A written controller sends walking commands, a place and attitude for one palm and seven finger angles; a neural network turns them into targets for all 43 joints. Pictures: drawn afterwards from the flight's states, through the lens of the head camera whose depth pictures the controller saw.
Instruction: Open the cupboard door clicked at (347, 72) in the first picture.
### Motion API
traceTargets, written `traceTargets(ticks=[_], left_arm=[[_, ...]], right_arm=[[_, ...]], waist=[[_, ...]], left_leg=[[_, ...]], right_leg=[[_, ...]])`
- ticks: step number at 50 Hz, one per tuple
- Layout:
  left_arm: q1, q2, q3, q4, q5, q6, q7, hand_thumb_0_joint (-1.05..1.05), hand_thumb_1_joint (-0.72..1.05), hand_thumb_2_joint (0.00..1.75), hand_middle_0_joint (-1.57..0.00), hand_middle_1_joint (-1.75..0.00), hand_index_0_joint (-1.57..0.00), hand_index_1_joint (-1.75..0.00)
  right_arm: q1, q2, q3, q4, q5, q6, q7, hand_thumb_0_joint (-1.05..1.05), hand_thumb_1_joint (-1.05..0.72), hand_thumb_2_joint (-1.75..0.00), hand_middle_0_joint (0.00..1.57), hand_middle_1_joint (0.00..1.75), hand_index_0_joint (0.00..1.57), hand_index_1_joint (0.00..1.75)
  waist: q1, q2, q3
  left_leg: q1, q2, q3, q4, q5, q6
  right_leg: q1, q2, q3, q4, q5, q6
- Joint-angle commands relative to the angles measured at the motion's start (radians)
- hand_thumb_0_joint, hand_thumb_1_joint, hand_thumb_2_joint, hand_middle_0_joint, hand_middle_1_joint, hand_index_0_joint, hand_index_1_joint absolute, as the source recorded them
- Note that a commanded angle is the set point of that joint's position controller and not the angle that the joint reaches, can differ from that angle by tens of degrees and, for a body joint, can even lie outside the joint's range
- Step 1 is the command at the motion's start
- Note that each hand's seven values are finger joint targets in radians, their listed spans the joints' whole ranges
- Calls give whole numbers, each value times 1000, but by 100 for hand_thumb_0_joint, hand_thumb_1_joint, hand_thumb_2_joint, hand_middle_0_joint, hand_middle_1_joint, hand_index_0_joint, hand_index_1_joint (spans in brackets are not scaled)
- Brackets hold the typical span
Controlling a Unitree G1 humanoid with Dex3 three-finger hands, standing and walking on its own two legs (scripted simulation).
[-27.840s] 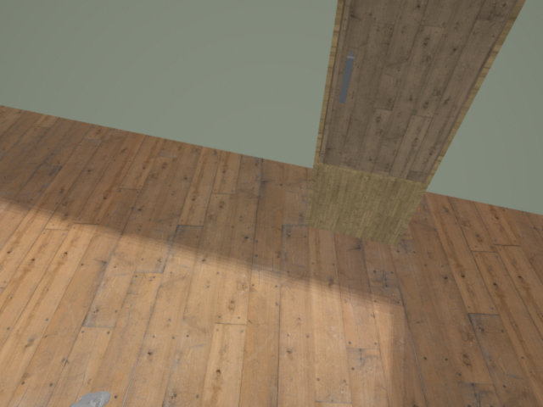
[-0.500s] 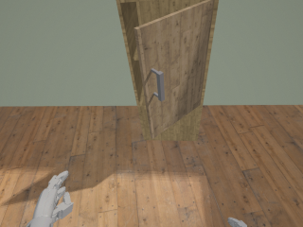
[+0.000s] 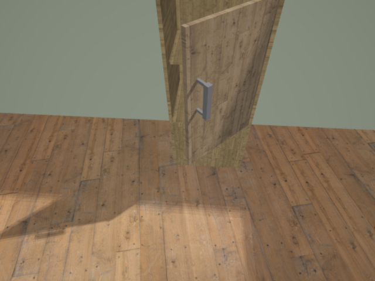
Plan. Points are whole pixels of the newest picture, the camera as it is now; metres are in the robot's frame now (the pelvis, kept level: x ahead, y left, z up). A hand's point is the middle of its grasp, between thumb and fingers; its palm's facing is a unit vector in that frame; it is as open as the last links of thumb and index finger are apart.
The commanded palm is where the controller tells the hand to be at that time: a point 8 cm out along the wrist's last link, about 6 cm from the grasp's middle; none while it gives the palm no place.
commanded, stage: let the arm hang, fingers relaxed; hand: left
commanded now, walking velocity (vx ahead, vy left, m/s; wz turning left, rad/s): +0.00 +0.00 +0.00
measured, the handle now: (203, 99) +0.64 -0.01 +0.01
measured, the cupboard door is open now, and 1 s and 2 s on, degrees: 44 44 44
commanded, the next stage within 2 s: look to check the result in 0.44 s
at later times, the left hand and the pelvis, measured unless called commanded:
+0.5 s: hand out of the picture +0.01 +0.17 -0.17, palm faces +0.02 -0.98 -0.20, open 7.4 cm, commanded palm none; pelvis +0.01 +0.00 +0.00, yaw -1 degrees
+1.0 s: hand out of the picture +0.00 +0.17 -0.17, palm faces +0.02 -0.98 -0.20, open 7.4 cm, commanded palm none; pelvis +0.01 +0.00 +0.00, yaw -1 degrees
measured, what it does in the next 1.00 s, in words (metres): stands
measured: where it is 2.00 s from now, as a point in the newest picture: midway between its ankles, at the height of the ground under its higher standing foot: outside the picture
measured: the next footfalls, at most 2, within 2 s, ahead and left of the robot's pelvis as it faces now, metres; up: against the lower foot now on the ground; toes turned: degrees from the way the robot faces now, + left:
none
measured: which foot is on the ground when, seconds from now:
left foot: down 0.00-1.00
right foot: down 0.00-1.00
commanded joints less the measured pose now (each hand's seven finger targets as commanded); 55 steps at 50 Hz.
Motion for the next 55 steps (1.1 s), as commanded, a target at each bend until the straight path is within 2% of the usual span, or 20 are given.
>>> traceTargets(ticks=[1,4,7,15,19,22,25,33,36,41,43,45,51,55], left_arm=[[22,96,16,-14,-4,-20,13,0,90,90,-20,-30,-20,-30],[19,95,17,-7,-3,-16,16,0,90,90,-20,-30,-20,-30],[19,92,19,-5,-3,-17,17,0,90,90,-20,-30,-20,-30],[12,83,24,-5,-3,-17,20,0,90,90,-20,-30,-20,-30],[18,85,24,-3,-3,-19,20,0,90,90,-20,-30,-20,-30],[18,83,24,-4,-3,-22,20,0,90,90,-20,-30,-20,-30],[19,79,22,0,-3,-20,20,0,90,90,-20,-30,-20,-30],[27,81,23,3,-2,-23,21,0,90,90,-20,-30,-20,-30],[29,81,21,6,-2,-23,20,0,90,90,-20,-30,-20,-30],[30,80,20,7,-2,-25,20,0,90,90,-20,-30,-20,-30],[27,88,23,5,-1,-25,21,0,90,90,-20,-30,-20,-30],[23,85,21,6,-2,-25,20,0,90,90,-20,-30,-20,-30],[12,92,23,1,-2,-26,20,0,90,90,-20,-30,-20,-30],[6,98,24,-3,-2,-27,20,0,90,90,-20,-30,-20,-30]], right_arm=[[49,-87,-17,-4,2,-18,-4,0,-90,-90,20,30,20,30],[56,-75,-15,16,1,-17,-3,0,-90,-90,20,30,20,30],[64,-70,-15,28,1,-19,-3,0,-90,-90,20,30,20,30],[67,-50,-15,45,-1,-21,-4,0,-90,-90,20,30,20,30],[67,-47,-17,43,2,-23,-5,0,-90,-90,20,30,20,30],[66,-53,-19,44,2,-22,-5,0,-90,-90,20,30,20,30],[62,-52,-19,45,2,-19,-6,0,-90,-90,20,30,20,30],[58,-59,-21,39,5,-19,-7,0,-90,-90,20,30,20,30],[55,-60,-20,42,4,-19,-7,0,-90,-90,20,30,20,30],[48,-65,-20,42,3,-19,-7,0,-90,-90,20,30,20,30],[45,-67,-22,39,5,-18,-7,0,-90,-90,20,30,20,30],[41,-67,-20,42,3,-19,-7,0,-90,-90,20,30,20,30],[35,-74,-21,43,3,-21,-7,0,-90,-90,20,30,20,30],[31,-76,-20,43,3,-22,-7,0,-90,-90,20,30,20,30]], waist=[[-1,-44,38],[0,-39,55],[1,-61,46],[1,-21,64],[0,-20,42],[-3,-32,37],[-6,-24,61],[-7,-22,45],[-9,-39,42],[-8,-26,45],[-6,-47,47],[-8,-31,46],[-6,-45,44],[-5,-31,31]], left_leg=[[-28,98,-99,-97,43,23],[-44,96,-96,-106,29,23],[-38,93,-94,-109,37,24],[-47,87,-91,-107,48,20],[-30,86,-88,-98,71,22],[-17,87,-87,-95,78,21],[-17,87,-84,-94,59,20],[-2,89,-82,-90,67,21],[1,89,-84,-93,57,21],[3,89,-81,-90,67,20],[3,89,-81,-87,71,21],[4,88,-83,-89,79,19],[3,91,-83,-91,92,18],[11,92,-84,-91,109,18]], right_leg=[[-19,-122,135,-86,-6,-10],[-18,-122,135,-79,-18,-9],[-12,-124,136,-75,-12,-7],[-16,-124,137,-67,-4,-7],[-7,-129,140,-69,20,-8],[-10,-129,141,-72,30,-9],[-33,-127,144,-81,7,-8],[-28,-125,142,-84,16,-8],[-30,-126,146,-88,5,-8],[-29,-127,148,-91,18,-8],[-26,-125,141,-91,20,-7],[-24,-129,145,-90,29,-8],[-10,-127,142,-90,48,-8],[3,-130,144,-89,71,-9]])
